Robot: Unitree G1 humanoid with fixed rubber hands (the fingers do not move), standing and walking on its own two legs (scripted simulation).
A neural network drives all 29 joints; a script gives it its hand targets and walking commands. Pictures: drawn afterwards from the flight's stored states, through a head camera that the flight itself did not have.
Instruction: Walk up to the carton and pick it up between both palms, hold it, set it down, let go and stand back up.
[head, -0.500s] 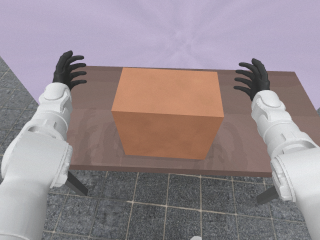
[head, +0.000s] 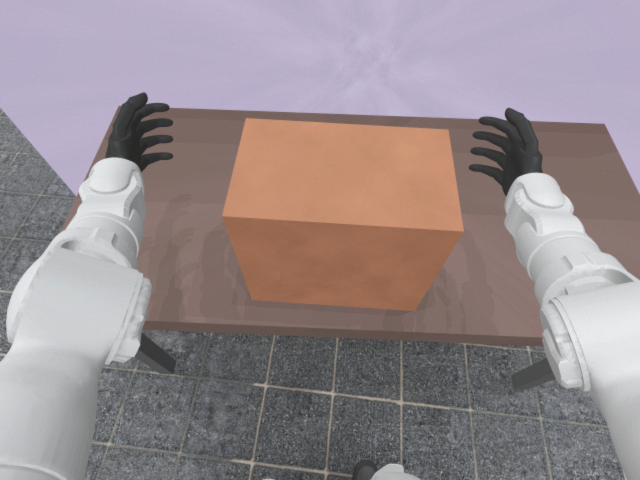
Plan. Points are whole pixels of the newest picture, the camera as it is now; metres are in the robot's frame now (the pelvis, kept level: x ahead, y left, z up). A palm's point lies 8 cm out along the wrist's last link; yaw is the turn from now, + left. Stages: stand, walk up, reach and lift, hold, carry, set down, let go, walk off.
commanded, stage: reach and lift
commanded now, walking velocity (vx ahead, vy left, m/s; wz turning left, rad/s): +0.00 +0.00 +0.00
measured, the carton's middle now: (338, 224) +0.49 -0.02 -0.04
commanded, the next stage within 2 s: none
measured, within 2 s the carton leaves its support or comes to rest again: neither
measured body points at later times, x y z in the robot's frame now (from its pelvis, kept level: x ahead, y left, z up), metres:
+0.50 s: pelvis +0.00 +0.00 -0.04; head +0.15 +0.00 +0.39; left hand +0.51 +0.22 +0.01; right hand +0.47 -0.25 +0.00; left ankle -0.01 +0.11 -0.71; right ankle +0.04 -0.10 -0.71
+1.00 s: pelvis +0.00 +0.01 -0.04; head +0.15 +0.02 +0.38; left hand +0.51 +0.19 +0.01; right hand +0.48 -0.21 +0.00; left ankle -0.01 +0.11 -0.71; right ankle +0.04 -0.10 -0.71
